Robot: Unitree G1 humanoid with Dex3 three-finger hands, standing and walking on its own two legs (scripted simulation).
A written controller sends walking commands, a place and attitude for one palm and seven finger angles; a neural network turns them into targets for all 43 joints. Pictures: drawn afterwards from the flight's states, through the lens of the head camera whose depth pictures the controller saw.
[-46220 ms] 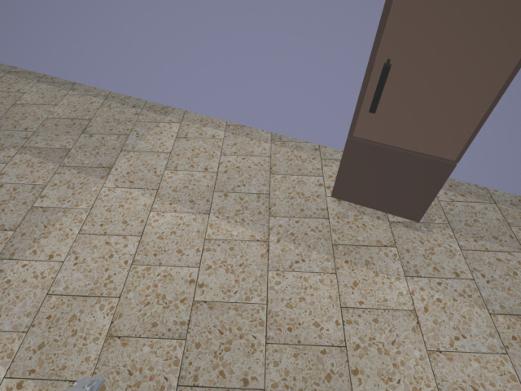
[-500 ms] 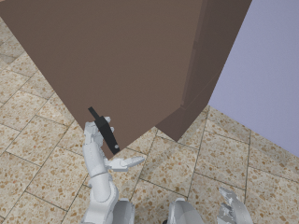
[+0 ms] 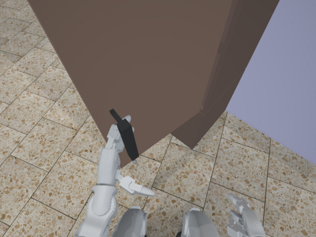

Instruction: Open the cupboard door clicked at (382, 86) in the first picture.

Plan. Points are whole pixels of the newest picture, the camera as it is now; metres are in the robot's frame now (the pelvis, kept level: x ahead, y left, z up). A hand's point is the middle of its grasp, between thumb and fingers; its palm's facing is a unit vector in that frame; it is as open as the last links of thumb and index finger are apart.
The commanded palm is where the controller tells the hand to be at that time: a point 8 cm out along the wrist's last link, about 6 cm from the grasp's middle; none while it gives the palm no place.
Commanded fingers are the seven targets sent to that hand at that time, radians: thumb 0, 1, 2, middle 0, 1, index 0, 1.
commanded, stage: slide the hand sideways off the handle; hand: left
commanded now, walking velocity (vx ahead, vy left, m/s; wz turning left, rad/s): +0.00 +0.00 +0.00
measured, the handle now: (124, 136) +0.36 +0.11 +0.02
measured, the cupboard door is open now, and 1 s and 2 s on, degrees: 80 80 80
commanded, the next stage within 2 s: draw the hand back to the body in 1.04 s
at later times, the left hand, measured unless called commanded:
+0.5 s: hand (123, 177) +0.25 +0.10 +0.03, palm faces -0.06 -1.00 +0.00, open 16.3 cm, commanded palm +0.23 +0.15 +0.02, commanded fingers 0.00 -0.50 0.30 -0.15 -0.30 -0.15 -0.30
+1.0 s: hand (102, 191) +0.22 +0.14 +0.02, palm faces -0.06 -1.00 -0.03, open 16.3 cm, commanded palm +0.19 +0.20 +0.02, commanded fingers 0.00 -0.50 0.30 -0.15 -0.30 -0.15 -0.30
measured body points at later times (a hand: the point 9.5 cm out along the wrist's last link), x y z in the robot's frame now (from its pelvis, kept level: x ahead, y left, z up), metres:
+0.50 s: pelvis +0.01 +0.02 -0.01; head +0.11 +0.01 +0.43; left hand +0.25 +0.15 +0.03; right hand +0.20 -0.20 -0.10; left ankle +0.03 +0.11 -0.62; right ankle +0.04 -0.09 -0.62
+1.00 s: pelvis +0.02 +0.00 -0.02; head +0.11 +0.00 +0.42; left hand +0.22 +0.19 +0.03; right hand +0.22 -0.23 -0.10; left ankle +0.03 +0.11 -0.62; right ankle +0.04 -0.09 -0.62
